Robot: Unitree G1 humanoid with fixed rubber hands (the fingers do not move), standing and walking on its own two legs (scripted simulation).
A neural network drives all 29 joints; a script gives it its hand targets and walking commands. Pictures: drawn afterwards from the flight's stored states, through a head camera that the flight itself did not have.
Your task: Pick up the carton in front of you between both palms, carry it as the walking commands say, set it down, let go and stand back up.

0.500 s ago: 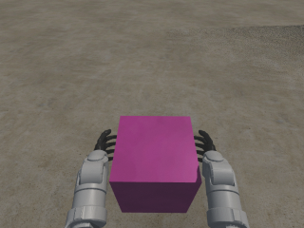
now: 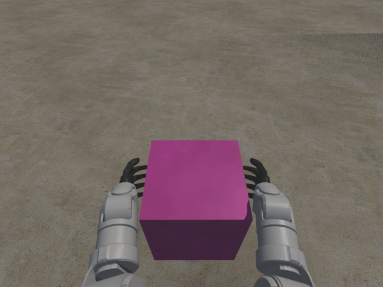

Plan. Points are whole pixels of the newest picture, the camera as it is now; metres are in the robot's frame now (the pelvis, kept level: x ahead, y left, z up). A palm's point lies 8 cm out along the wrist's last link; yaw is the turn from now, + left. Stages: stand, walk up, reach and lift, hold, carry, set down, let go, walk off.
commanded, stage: set down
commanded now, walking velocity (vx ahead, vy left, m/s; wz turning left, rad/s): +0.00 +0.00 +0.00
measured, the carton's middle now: (194, 202) +0.32 +0.00 -0.03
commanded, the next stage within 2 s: none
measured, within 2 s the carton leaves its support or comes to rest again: neither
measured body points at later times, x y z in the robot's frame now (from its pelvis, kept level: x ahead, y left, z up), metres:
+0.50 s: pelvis -0.03 +0.02 -0.08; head +0.17 -0.01 +0.32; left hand +0.37 +0.13 -0.15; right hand +0.35 -0.17 -0.16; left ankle +0.00 +0.12 -0.74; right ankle +0.05 -0.10 -0.74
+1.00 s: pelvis -0.06 +0.01 -0.21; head +0.20 -0.03 +0.16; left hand +0.42 +0.11 -0.30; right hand +0.39 -0.19 -0.31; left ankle +0.00 +0.12 -0.74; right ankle +0.05 -0.10 -0.74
